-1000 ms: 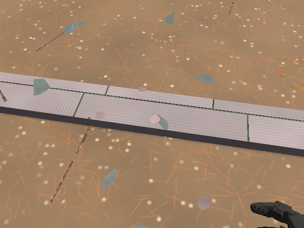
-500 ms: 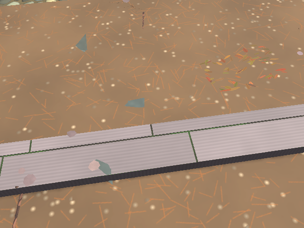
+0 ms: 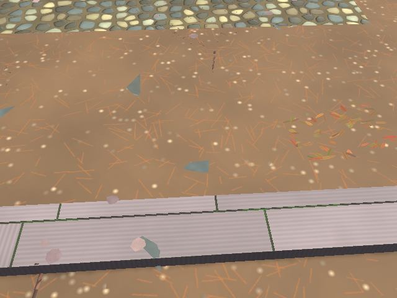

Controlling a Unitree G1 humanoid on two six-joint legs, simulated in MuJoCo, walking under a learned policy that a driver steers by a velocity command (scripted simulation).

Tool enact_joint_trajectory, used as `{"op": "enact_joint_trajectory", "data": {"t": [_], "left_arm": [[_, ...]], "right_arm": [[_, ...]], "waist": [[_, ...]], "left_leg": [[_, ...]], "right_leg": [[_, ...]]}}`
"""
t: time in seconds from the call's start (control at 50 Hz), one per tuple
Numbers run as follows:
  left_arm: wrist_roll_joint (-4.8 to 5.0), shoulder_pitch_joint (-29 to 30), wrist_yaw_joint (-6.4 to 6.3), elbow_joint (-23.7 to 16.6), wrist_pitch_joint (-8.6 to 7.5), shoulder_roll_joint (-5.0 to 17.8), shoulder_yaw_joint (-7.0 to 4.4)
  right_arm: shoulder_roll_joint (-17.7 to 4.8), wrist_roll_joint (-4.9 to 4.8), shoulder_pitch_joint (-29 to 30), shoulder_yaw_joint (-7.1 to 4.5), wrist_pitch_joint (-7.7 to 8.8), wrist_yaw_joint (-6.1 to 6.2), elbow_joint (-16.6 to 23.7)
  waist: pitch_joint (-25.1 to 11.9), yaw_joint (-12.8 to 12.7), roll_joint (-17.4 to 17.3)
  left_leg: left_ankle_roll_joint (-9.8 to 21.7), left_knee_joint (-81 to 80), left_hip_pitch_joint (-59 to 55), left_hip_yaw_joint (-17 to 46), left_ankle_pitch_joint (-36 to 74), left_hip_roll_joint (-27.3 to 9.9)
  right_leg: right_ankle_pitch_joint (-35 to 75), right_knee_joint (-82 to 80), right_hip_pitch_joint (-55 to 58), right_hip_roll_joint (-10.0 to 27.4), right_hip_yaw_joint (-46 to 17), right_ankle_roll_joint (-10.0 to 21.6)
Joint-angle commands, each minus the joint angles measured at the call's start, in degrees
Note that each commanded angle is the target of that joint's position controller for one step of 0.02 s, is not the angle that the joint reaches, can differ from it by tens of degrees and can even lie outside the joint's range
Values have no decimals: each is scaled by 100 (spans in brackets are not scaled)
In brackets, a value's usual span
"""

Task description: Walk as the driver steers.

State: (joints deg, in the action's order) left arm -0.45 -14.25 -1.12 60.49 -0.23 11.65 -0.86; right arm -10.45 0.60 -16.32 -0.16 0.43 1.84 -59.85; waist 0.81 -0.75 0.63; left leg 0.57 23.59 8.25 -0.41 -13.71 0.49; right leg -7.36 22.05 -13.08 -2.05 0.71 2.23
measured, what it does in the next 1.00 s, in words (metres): stands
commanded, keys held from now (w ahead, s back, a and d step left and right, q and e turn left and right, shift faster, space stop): no key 1.00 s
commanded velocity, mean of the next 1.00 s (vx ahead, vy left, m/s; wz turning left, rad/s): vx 0.00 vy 0.00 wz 0.00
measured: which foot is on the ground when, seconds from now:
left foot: down 0.00-1.00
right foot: down 0.00-1.00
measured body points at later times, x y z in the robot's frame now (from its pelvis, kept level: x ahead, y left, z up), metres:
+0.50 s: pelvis +0.02 +0.01 +0.00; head +0.02 +0.01 +0.45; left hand +0.01 +0.23 -0.16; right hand +0.00 -0.21 -0.16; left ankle -0.01 +0.11 -0.74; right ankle +0.05 -0.09 -0.74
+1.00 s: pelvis +0.03 +0.02 +0.00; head +0.03 +0.02 +0.45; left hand +0.01 +0.23 -0.16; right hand +0.00 -0.19 -0.16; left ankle -0.01 +0.11 -0.74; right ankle +0.05 -0.10 -0.74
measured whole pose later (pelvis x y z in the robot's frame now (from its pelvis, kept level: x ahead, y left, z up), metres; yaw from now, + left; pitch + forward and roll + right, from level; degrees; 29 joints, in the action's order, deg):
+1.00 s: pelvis +0.03 +0.02 +0.00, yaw +0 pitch -1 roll +0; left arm -0.4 -16.3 -2.5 68.2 -0.1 7.4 0.1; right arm -6.9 0.6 -19.2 0.6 0.9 2.7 -66.0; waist 1.5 -0.3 -0.1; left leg 1.9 22.5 5.4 -0.4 -15.7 1.5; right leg -10.2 22.5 -10.9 -1.1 0.0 0.7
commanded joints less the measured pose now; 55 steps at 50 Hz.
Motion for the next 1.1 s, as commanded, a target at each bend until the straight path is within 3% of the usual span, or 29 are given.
{"op": "enact_joint_trajectory", "data": {"t": [0.02, 0.4, 1.1], "left_arm": [[6, -94, -38, -12, -48, 402, -52], [5, -387, -118, 540, -11, 183, 15], [5, -621, -153, 756, -5, -51, 50]], "right_arm": [[-492, 1, -274, -84, 32, 23, 27], [-233, -5, -496, -2, 47, 68, -416], [-16, -1, -815, 24, 75, 98, -601]], "waist": [[247, 64, -129], [323, 35, -116], [426, 50, -101]], "left_leg": [[231, -653, 454, 628, -70, -597], [237, -619, 394, 563, 331, -551], [263, -621, 273, 554, 532, -537]], "right_leg": [[-163, -418, 203, 571, -712, 44], [217, -302, 390, 632, -664, 26], [341, -227, 390, 657, -608, -17]]}}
